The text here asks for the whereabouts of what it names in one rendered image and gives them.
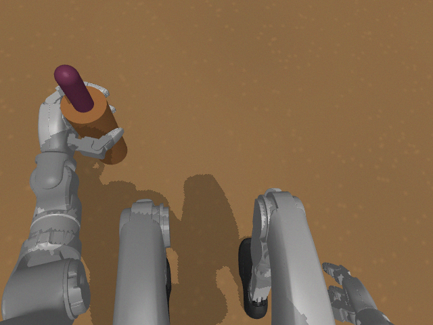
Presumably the left robot hand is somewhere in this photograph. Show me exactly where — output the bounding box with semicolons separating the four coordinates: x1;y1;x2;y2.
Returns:
38;81;124;160

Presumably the right robot foot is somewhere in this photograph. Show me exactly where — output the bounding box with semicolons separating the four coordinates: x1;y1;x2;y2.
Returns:
238;238;268;319

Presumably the bottle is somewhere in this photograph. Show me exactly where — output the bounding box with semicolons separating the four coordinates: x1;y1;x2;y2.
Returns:
54;65;127;165

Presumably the right robot arm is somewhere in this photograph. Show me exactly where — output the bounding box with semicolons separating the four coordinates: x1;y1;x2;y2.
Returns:
355;308;394;325

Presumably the left robot arm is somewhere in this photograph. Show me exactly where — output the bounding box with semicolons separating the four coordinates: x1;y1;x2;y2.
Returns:
0;151;91;325

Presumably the right robot hand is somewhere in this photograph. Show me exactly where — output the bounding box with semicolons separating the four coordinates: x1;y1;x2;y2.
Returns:
322;263;377;325

